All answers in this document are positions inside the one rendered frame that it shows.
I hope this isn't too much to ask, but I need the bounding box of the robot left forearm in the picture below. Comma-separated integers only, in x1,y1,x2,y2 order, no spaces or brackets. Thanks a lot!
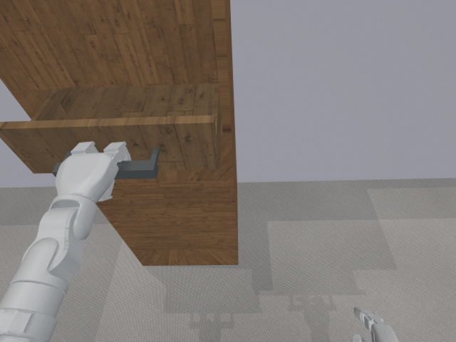
0,194,98,342

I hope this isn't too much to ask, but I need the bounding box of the handle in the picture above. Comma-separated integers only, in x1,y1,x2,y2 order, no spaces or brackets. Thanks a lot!
52,147,160,180

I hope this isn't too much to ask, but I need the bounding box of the right robot hand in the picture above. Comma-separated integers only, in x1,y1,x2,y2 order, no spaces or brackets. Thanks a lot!
349,306,399,342

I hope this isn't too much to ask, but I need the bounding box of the drawer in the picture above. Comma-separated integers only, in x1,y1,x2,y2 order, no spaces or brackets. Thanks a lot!
0,83,222,174

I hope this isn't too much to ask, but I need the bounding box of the left robot hand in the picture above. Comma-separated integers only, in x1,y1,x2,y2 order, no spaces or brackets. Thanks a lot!
56,141,131,204

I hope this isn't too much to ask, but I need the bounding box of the cabinet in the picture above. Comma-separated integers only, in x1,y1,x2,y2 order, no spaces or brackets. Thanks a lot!
0,0,239,266

